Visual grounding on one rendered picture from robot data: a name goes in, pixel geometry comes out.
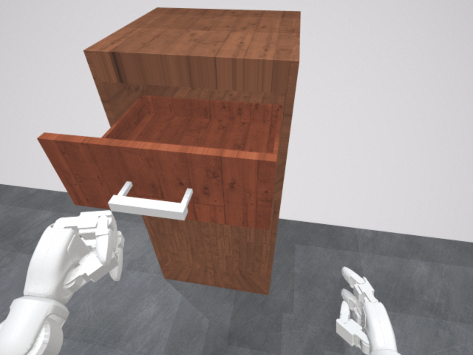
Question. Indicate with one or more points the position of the right robot hand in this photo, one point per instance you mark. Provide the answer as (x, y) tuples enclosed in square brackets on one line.
[(372, 329)]

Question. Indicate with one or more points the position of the left robot hand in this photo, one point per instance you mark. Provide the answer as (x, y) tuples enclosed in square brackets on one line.
[(52, 273)]

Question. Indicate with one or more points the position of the handle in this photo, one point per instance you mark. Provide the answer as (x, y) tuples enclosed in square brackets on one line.
[(154, 208)]

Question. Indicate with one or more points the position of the cabinet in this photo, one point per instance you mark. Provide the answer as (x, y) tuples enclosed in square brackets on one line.
[(247, 56)]

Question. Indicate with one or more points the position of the drawer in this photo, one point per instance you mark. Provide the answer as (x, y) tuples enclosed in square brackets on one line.
[(226, 151)]

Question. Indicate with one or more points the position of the robot left forearm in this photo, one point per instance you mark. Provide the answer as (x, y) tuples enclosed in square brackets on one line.
[(33, 327)]

